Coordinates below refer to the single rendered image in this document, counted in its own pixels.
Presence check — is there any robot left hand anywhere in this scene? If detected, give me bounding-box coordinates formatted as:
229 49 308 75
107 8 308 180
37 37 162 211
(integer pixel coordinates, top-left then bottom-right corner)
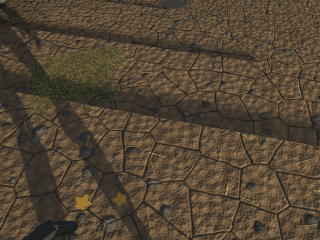
22 220 78 240

